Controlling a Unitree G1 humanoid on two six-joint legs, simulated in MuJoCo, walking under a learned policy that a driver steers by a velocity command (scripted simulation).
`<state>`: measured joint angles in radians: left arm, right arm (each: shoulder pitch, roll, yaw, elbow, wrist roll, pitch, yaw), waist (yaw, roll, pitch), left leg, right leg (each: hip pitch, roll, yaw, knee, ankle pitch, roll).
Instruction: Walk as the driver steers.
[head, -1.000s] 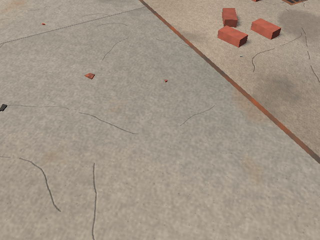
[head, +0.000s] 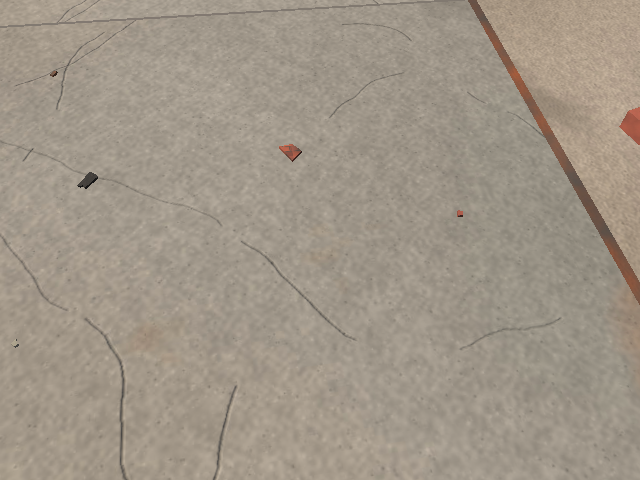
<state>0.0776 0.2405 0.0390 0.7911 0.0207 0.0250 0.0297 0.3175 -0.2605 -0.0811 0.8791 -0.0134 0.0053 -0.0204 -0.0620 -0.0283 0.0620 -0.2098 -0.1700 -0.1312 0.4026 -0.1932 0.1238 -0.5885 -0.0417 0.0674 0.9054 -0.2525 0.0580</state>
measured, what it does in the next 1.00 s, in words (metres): steps on the spot, turning left: right foot, then left foot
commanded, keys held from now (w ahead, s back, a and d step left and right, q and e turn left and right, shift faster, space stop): q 0.40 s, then no key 0.60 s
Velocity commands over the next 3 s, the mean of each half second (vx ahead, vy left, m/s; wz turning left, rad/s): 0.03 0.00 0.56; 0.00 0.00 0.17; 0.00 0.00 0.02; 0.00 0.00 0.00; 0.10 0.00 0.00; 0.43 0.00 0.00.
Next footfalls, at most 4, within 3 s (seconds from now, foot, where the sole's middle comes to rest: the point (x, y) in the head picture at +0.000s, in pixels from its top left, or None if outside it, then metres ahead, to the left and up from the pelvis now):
0.20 right None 0.12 -0.14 -0.78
0.66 left None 0.03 0.07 -0.78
0.98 right None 0.08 -0.14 -0.78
2.98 right None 0.44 0.06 -0.78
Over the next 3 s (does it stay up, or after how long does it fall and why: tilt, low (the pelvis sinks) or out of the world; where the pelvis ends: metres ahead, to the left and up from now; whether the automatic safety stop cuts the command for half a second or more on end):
stays up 0.28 0.06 -0.03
